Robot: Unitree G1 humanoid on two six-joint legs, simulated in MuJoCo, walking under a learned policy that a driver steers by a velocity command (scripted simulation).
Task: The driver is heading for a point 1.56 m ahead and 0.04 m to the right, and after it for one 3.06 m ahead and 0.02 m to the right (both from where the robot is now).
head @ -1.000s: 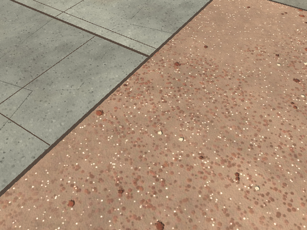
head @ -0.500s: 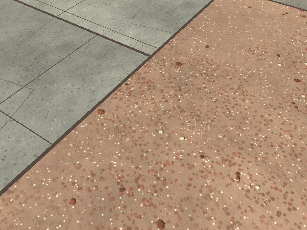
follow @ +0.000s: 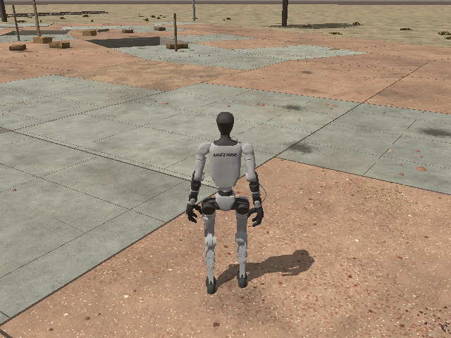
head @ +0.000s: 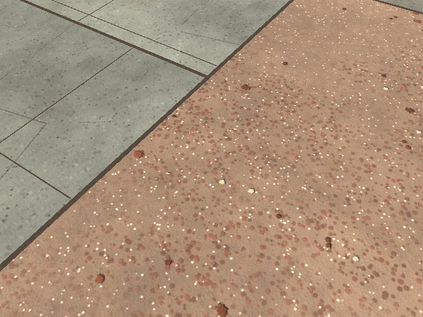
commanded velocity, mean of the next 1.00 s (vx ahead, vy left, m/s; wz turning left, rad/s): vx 0.32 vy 0.00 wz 0.00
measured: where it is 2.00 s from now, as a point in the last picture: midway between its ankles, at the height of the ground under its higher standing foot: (231, 200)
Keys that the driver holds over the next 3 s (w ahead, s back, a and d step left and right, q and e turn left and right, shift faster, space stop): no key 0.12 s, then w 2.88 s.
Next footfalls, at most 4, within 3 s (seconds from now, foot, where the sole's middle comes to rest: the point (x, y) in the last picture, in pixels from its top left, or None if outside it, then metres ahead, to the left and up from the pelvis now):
0.44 right None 0.14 -0.15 -0.78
0.94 left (195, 313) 0.52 0.08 -0.78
1.48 right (266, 228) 0.82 -0.17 -0.78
2.04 left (200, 160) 1.14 0.07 -0.78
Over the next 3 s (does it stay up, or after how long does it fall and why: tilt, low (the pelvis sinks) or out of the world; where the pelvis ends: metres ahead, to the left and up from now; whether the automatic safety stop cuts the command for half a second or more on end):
stays up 1.49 -0.07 0.01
